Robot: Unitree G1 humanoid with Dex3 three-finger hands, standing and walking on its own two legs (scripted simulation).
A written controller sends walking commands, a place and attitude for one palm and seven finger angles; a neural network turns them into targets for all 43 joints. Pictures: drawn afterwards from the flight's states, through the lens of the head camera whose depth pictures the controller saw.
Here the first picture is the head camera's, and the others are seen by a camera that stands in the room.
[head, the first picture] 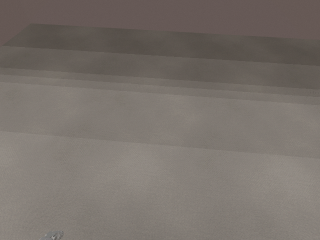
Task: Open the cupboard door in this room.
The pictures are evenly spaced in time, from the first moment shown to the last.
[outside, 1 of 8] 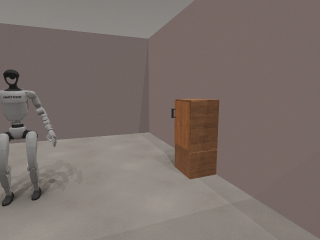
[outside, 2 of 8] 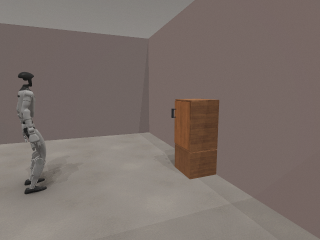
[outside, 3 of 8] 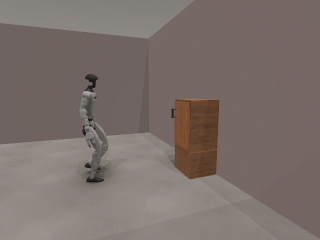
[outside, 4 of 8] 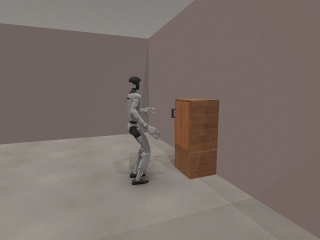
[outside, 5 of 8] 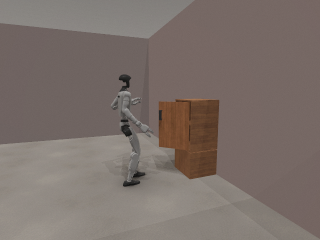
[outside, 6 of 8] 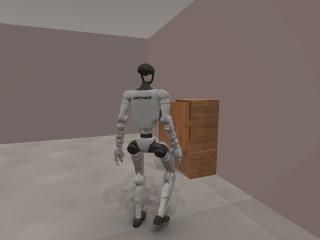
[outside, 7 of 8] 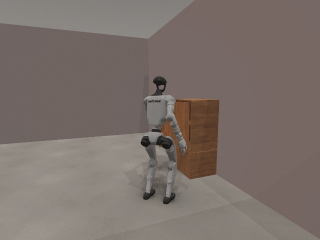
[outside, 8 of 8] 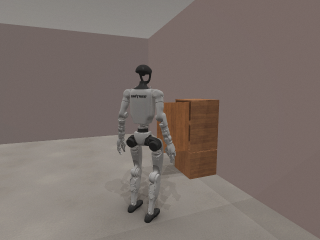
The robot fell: no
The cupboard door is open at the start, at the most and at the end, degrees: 0 88 86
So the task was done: yes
